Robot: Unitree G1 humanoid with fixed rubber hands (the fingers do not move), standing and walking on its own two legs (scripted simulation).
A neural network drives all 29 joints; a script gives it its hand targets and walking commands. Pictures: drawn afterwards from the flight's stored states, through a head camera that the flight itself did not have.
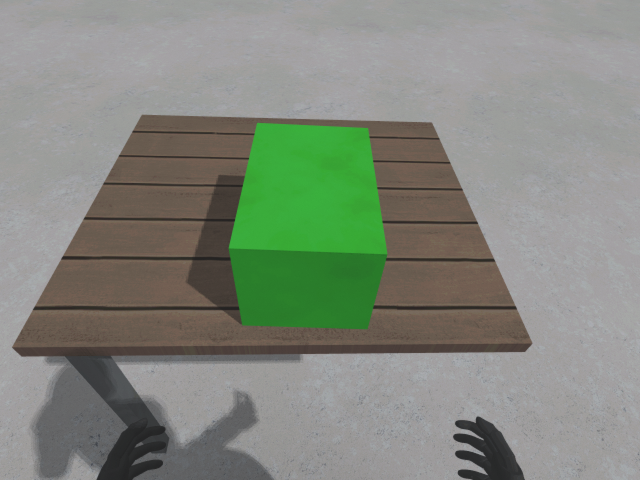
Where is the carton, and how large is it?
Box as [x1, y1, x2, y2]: [229, 123, 386, 328]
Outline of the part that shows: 257,123 229,244 229,252 242,324 367,328 386,257 385,241 367,128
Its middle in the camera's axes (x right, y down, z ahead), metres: -0.02 -0.03 +0.69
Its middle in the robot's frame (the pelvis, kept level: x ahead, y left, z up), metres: +0.54 +0.03 -0.01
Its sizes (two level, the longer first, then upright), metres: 0.317 0.209 0.191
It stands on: a table, 0.68 m high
